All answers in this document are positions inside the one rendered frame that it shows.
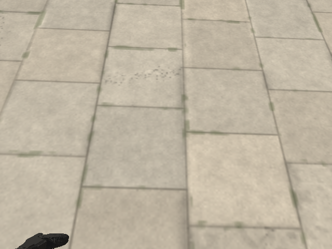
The left robot hand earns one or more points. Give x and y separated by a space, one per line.
45 241

